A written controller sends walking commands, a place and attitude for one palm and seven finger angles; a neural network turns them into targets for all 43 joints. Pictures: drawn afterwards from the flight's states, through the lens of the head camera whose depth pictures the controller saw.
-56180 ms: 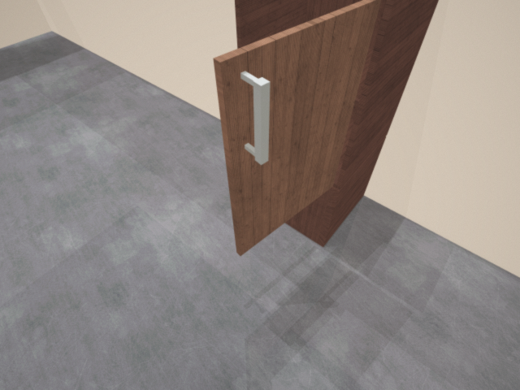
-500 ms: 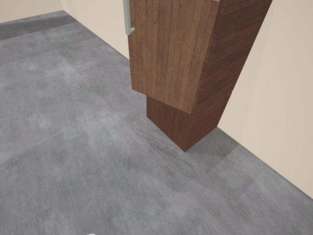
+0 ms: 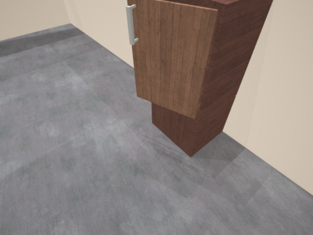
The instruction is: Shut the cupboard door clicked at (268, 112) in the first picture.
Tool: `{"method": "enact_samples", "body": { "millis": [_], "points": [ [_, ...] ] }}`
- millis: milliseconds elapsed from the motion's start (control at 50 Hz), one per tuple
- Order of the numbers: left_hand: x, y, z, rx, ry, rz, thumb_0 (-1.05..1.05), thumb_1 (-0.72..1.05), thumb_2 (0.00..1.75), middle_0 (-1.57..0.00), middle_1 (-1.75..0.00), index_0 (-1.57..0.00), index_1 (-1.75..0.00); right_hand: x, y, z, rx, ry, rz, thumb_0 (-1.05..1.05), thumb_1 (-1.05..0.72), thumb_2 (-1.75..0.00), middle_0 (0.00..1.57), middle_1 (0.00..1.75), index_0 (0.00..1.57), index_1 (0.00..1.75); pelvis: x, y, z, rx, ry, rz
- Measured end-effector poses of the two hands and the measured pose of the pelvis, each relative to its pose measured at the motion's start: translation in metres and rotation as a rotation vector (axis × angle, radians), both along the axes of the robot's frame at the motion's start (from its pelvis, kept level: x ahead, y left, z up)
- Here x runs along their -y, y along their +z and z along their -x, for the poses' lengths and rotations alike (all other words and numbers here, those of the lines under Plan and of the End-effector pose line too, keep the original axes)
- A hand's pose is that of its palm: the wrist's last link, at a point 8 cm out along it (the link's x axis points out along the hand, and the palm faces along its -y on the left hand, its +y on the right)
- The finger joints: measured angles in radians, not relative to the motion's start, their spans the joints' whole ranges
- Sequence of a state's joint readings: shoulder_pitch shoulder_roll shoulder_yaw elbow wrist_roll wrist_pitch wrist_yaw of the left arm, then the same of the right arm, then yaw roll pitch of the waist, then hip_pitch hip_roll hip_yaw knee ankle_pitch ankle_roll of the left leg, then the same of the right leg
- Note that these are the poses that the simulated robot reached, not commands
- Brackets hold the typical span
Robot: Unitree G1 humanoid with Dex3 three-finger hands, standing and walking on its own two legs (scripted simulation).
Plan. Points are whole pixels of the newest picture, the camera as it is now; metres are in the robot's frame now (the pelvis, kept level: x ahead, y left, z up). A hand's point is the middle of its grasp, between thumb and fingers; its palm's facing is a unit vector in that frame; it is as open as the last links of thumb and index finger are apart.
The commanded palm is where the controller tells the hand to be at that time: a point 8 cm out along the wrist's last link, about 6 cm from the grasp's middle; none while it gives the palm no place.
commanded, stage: let the arm hang, fingers relaxed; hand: left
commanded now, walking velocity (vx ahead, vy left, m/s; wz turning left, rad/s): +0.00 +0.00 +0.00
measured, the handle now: (133, 25) +0.98 +0.17 +0.13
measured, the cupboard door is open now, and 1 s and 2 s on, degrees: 19 19 19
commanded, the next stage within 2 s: look to check the result in 0.32 s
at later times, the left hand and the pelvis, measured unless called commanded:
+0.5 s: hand out of the picture -0.02 +0.13 -0.18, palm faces +0.03 -0.99 -0.15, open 7.4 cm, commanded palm none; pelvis +0.01 -0.01 +0.00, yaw +0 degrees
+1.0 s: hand out of the picture -0.01 +0.13 -0.18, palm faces +0.04 -0.99 -0.16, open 7.4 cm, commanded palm none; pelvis +0.03 -0.02 +0.00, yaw +0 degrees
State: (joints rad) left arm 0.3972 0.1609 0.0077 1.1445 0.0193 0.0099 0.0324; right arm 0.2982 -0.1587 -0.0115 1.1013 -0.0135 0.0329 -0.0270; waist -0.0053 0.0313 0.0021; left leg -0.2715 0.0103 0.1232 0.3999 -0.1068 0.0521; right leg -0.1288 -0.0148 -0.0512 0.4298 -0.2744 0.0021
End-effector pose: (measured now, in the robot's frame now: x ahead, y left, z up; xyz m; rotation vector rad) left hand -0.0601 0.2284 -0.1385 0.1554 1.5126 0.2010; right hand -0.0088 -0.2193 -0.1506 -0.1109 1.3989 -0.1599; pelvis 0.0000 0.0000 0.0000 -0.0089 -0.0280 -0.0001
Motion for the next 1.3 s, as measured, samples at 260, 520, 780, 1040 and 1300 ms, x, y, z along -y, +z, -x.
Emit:
{"method": "enact_samples", "body": {
  "millis": [260, 520, 780, 1040, 1300],
  "points": [
    [0.041, -0.012, -0.033, 0.077, -0.020, 0.086, 0.00, 0.91, 0.90, -0.20, -0.30, -0.20, -0.29, -0.004, 0.002, 0.015, -0.031, -0.039, -0.010, 0.00, -0.91, -0.90, 0.20, 0.30, 0.20, 0.30, 0.009, 0.000, -0.004, 0.005, -0.004, -0.002],
    [0.043, -0.011, -0.033, 0.037, -0.006, 0.076, 0.00, 0.91, 0.90, -0.20, -0.30, -0.20, -0.29, -0.007, 0.003, 0.027, -0.099, -0.050, -0.020, 0.00, -0.91, -0.90, 0.20, 0.30, 0.20, 0.30, 0.014, 0.000, -0.013, -0.002, 0.000, -0.002],
    [0.038, -0.008, -0.035, 0.021, 0.000, 0.052, 0.00, 0.91, 0.90, -0.20, -0.30, -0.20, -0.29, -0.002, 0.001, -0.004, -0.048, -0.028, -0.017, 0.00, -0.91, -0.90, 0.20, 0.30, 0.20, 0.30, 0.016, 0.001, -0.021, 0.001, -0.003, -0.005],
    [0.044, -0.009, -0.048, 0.041, -0.004, 0.065, 0.00, 0.91, 0.90, -0.20, -0.30, -0.20, -0.29, 0.011, 0.005, -0.020, -0.029, -0.014, 0.008, 0.00, -0.91, -0.90, 0.20, 0.30, 0.20, 0.30, 0.019, 0.002, -0.028, 0.003, -0.001, -0.008],
    [0.031, -0.022, -0.057, 0.084, 0.083, 0.036, 0.00, 0.91, 0.90, -0.20, -0.30, -0.20, -0.30, 0.013, -0.005, -0.031, -0.079, 0.048, 0.016, 0.00, -0.91, -0.90, 0.20, 0.30, 0.20, 0.30, 0.016, -0.012, -0.029, 0.000, 0.094, 0.019]
  ]
}}
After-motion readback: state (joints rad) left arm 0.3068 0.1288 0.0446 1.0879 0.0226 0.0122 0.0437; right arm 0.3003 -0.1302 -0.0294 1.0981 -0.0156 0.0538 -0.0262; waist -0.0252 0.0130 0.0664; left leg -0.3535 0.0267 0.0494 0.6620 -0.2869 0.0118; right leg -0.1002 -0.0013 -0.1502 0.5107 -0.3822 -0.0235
